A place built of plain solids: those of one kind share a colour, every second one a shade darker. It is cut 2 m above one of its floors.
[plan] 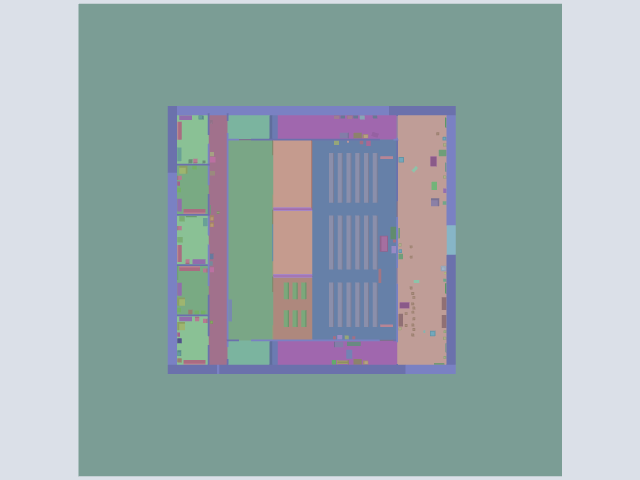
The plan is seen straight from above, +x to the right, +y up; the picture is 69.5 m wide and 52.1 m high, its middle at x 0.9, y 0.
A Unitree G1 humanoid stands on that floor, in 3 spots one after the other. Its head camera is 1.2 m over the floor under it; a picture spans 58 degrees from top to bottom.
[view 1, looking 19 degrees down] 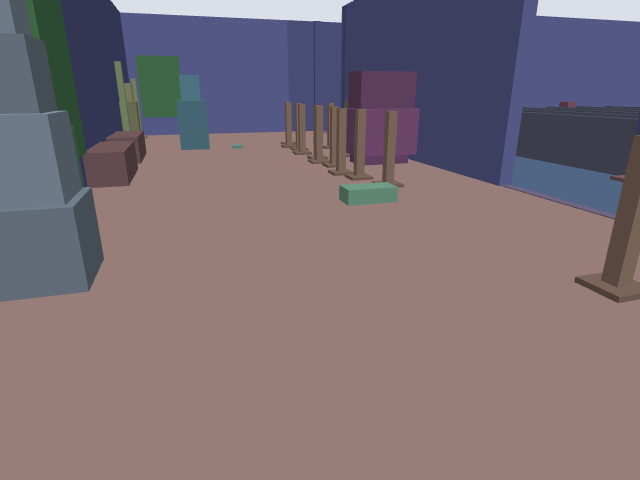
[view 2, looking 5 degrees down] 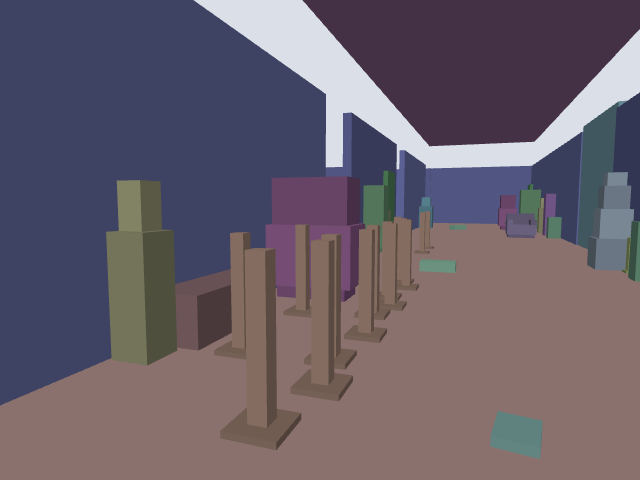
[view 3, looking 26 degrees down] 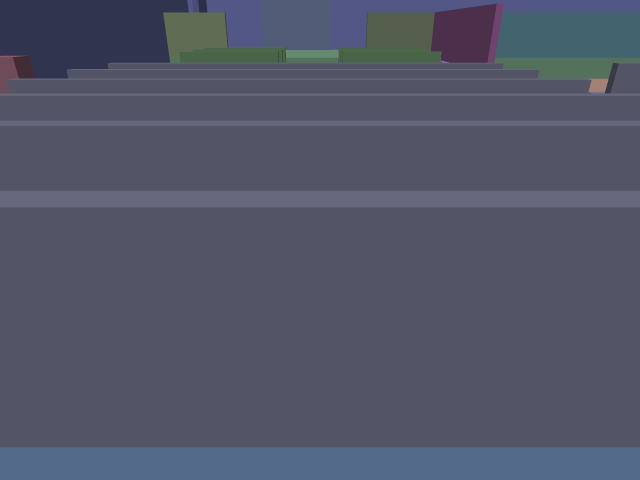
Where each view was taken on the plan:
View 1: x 13.33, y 0.00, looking -107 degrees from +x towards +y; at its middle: floor_foyer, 3.69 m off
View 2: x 12.01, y -12.28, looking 110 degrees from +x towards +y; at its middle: post_foyer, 2.76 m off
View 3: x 8.13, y -6.85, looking -180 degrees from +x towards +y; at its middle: seats_parterre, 1.06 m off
